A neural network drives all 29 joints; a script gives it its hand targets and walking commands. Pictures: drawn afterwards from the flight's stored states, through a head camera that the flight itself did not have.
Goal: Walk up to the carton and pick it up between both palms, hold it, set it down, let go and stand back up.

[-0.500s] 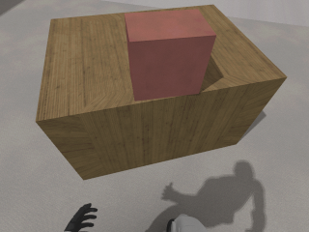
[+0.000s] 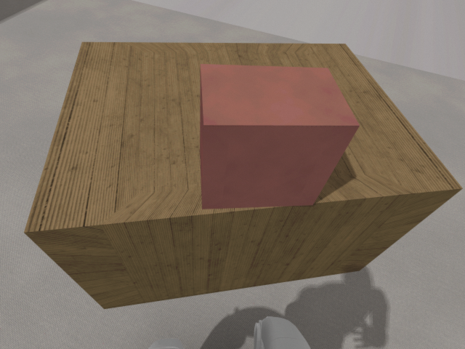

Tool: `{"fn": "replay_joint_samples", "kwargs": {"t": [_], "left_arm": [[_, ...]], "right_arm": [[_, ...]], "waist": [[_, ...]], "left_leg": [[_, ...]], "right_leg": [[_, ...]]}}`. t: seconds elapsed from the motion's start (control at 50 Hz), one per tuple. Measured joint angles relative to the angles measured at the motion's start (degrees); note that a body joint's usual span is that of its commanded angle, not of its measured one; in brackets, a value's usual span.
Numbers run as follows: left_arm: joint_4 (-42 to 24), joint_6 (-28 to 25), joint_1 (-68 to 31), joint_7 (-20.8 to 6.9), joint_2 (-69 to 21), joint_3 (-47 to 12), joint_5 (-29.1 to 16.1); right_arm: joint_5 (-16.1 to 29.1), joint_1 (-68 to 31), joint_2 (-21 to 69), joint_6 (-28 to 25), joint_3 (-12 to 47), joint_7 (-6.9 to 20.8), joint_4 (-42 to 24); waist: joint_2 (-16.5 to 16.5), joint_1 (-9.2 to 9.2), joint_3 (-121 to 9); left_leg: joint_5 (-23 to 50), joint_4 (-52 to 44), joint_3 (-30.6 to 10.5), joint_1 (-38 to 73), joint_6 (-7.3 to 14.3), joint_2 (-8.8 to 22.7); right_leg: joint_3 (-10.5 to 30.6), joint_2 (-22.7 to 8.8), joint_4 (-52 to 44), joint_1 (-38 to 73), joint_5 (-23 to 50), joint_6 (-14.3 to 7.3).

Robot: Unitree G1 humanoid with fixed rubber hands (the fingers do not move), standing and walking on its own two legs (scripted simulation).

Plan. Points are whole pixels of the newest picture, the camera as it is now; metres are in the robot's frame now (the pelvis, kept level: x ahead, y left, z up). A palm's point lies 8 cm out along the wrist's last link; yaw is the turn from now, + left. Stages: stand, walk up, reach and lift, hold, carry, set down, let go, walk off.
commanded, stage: walk up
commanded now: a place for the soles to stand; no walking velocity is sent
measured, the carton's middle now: (262, 141) +0.52 -0.05 +0.02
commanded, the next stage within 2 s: none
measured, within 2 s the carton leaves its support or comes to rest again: neither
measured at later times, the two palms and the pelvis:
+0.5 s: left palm out of the picture +0.13 +0.16 -0.11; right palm (410, 342) +0.15 -0.34 -0.11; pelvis +0.04 -0.09 +0.00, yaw +7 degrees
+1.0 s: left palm out of the picture +0.05 +0.16 -0.12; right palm out of the picture +0.12 -0.32 -0.12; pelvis +0.05 -0.09 +0.01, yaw +9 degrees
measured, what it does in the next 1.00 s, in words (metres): steps to the right: right foot, then left foot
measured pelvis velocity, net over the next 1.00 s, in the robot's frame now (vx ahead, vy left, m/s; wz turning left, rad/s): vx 0.05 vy -0.09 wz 0.16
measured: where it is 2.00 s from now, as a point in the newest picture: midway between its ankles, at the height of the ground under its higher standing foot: outside the picture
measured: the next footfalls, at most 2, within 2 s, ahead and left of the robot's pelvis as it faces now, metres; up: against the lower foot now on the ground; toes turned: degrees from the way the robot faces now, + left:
right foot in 0.18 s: +0.17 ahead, -0.20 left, +0.00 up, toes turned +6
left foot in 0.54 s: +0.04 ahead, +0.03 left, +0.00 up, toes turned +11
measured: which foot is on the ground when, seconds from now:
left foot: down 0.00-0.20, up 0.22-0.52, down 0.54-1.00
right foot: up 0.00-0.16, down 0.18-1.00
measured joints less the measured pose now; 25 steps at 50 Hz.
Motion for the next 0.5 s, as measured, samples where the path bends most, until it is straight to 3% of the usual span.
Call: {"fn": "replay_joint_samples", "kwargs": {"t": [0.1, 0.18, 0.24, 0.28, 0.34, 0.42, 0.5], "left_arm": [[-1.61, -1.22, -5.02, 0.34, -1.60, -0.46, -1.02], [-1.32, -2.46, -7.75, 0.92, -3.29, -1.09, -2.16], [-0.63, -2.88, -8.79, 1.65, -5.32, -1.27, -2.91], [-0.58, -1.88, -9.40, 1.99, -6.36, -1.55, -4.15], [-0.90, -1.02, -9.99, 2.48, -7.06, -1.53, -4.43], [-1.09, -1.54, -9.21, 2.83, -6.57, -1.17, -3.92], [-0.64, -1.65, -8.01, 2.97, -5.07, -0.89, -3.09]], "right_arm": [[0.00, 2.26, -1.05, -0.62, -0.08, 0.98, 1.67], [-0.13, 1.41, -3.11, 0.92, 0.24, 2.65, 1.02], [0.23, -2.04, -5.75, 3.01, 0.06, 2.93, 0.88], [0.36, -4.71, -6.45, 4.59, -0.36, 2.05, 0.49], [0.45, -7.48, -6.58, 5.18, -0.71, 1.60, -0.05], [0.24, -8.99, -6.10, 4.97, -0.76, 2.37, -0.08], [0.17, -9.08, -5.23, 4.86, -0.68, 3.17, 0.62]], "waist": [[1.51, -1.33, 1.51], [2.78, -2.28, 1.53], [5.13, -1.96, 1.93], [5.33, -1.86, 2.13], [5.50, -0.66, 1.96], [5.55, 0.86, 0.65], [4.96, 1.50, -0.98]], "left_leg": [[1.22, -4.71, -2.59, 3.16, -1.71, 2.04], [-1.77, -0.27, -4.91, 2.46, -2.48, 3.25], [-9.89, 8.31, -8.09, 0.08, -1.30, 3.41], [-17.80, 16.50, -8.42, -2.56, -0.79, 0.63], [-19.08, 21.96, -6.21, -5.07, -0.70, -1.91], [-16.64, 20.30, -3.68, -4.52, -0.95, -3.17], [-12.93, 9.05, -1.46, 0.30, 0.05, -3.17]], "right_leg": [[2.13, -2.16, -10.35, -2.33, 9.42, -0.18], [0.46, -1.01, -26.26, 5.18, 20.31, -1.22], [-1.38, 0.41, -27.62, 8.32, 10.84, -2.10], [-1.55, -0.27, -26.59, 8.29, 10.72, -3.15], [-2.24, -1.03, -28.71, 9.12, 12.18, -3.67], [-3.49, -1.13, -31.76, 9.73, 13.89, -4.13], [-4.77, -1.60, -32.05, 9.04, 14.25, -3.99]]}}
